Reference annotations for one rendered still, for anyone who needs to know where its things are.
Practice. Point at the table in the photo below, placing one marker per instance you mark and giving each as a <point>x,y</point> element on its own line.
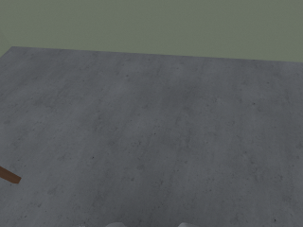
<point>9,176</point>

